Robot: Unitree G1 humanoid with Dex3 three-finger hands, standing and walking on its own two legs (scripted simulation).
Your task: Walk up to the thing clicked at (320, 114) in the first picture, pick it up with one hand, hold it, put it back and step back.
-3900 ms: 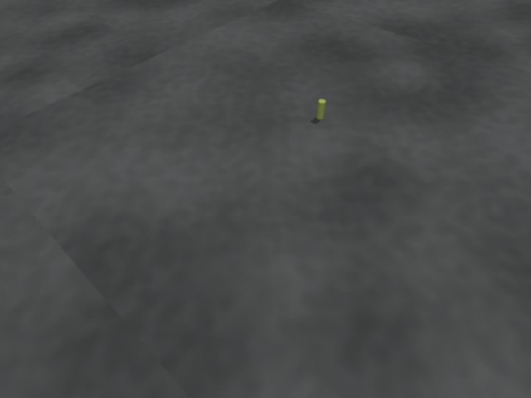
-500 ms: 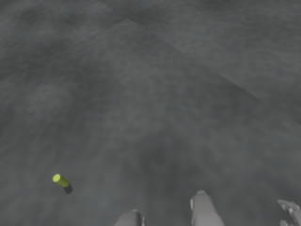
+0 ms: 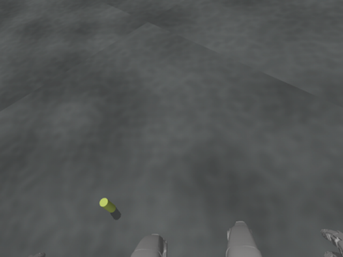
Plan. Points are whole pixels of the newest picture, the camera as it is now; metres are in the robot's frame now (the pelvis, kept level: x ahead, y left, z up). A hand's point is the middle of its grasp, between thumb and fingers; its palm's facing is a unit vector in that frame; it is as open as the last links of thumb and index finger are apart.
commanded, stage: walk up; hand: left
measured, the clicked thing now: (108, 205) +0.41 +0.48 -0.65
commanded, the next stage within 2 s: none
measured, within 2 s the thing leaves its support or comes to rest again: neither
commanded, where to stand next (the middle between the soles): -0.03 +0.32 m, yaw -14 degrees
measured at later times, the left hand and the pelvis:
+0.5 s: hand out of the picture +0.03 +0.50 -0.09, palm faces -0.12 -0.82 -0.56, open 7.3 cm; pelvis -0.08 +0.22 +0.02, yaw -6 degrees
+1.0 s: hand out of the picture -0.03 +0.67 -0.13, palm faces -0.22 -0.87 -0.44, open 7.3 cm; pelvis -0.14 +0.39 +0.01, yaw -13 degrees
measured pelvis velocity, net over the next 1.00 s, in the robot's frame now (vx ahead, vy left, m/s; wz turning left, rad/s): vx -0.14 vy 0.39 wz -0.23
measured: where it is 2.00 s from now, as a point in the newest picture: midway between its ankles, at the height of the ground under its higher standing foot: outside the picture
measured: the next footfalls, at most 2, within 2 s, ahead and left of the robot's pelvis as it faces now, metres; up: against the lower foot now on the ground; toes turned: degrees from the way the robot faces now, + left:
left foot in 0.04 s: +0.03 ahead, +0.19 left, +0.00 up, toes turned +0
right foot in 0.36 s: +0.01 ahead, +0.07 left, +0.00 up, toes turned -9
